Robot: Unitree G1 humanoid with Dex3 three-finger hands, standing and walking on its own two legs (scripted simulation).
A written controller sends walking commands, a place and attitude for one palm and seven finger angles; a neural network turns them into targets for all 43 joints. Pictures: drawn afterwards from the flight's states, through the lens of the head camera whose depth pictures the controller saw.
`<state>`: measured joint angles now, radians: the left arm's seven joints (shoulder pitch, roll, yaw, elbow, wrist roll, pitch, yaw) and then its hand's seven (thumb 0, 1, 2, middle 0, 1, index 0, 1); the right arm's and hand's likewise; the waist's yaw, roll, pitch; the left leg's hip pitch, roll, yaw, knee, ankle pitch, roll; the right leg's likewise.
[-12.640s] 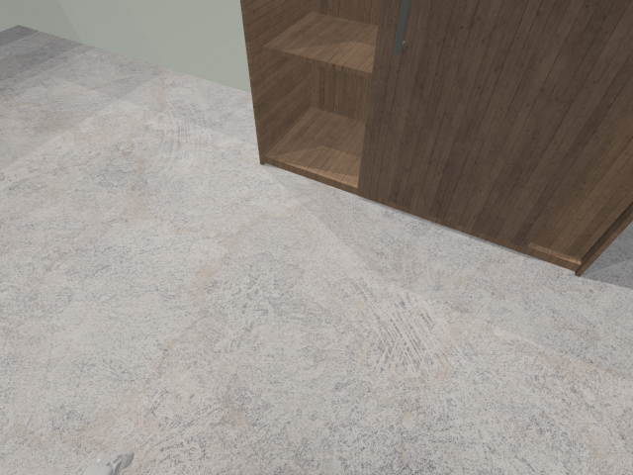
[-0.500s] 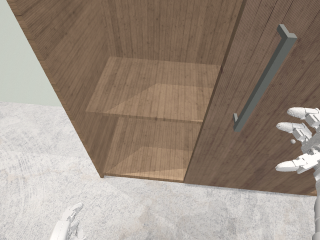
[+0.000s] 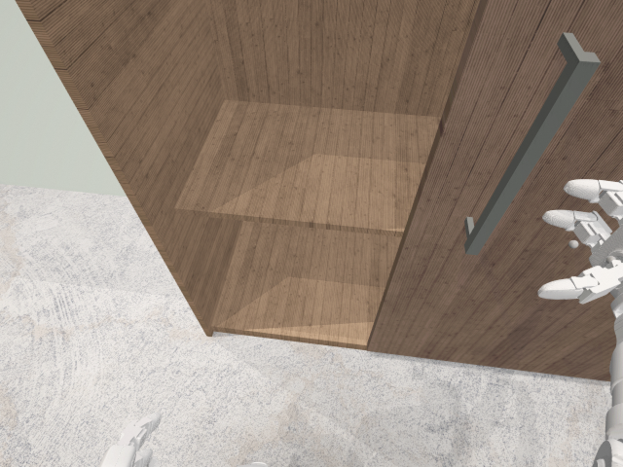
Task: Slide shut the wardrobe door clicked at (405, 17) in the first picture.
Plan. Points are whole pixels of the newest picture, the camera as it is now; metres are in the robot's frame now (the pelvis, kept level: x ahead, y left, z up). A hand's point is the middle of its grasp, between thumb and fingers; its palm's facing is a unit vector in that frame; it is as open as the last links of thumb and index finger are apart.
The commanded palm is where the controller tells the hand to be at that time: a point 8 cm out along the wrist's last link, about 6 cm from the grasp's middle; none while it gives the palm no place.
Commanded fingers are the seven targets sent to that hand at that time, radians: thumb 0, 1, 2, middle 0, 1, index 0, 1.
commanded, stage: move the hooked fingers beside the handle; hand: right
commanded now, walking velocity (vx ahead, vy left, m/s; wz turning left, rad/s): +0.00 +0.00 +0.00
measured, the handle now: (510, 167) +0.49 -0.21 +0.13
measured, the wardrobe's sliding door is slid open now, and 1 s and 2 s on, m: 0.51 0.51 0.51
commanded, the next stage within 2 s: feel for the door with the fingertips in 1.38 s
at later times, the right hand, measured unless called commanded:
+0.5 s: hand (557, 210) +0.44 -0.27 +0.10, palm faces +0.03 +1.00 -0.02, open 14.0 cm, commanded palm +0.42 -0.32 +0.10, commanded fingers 0.00 0.50 -0.30 0.30 1.20 0.30 1.20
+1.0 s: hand (562, 210) +0.45 -0.28 +0.09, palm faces +0.02 +1.00 -0.01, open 13.7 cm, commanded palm +0.43 -0.33 +0.09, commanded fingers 0.00 0.50 -0.30 0.30 1.20 0.30 1.20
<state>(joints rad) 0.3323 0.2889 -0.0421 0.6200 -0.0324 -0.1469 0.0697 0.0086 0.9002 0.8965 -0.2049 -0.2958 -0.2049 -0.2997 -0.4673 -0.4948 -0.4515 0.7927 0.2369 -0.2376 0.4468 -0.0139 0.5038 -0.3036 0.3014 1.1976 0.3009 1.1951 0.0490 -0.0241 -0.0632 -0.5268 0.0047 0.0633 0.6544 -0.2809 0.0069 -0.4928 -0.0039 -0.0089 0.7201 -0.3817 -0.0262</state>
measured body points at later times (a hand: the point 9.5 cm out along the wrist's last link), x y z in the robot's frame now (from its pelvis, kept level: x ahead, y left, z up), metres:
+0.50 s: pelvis +0.00 -0.01 -0.01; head +0.08 -0.02 +0.44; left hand +0.05 +0.26 -0.11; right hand +0.44 -0.32 +0.10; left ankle +0.02 +0.12 -0.72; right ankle -0.02 -0.10 -0.72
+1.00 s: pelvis +0.00 -0.01 -0.01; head +0.09 -0.03 +0.43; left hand +0.05 +0.27 -0.11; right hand +0.44 -0.34 +0.10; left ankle +0.02 +0.12 -0.72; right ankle -0.02 -0.10 -0.72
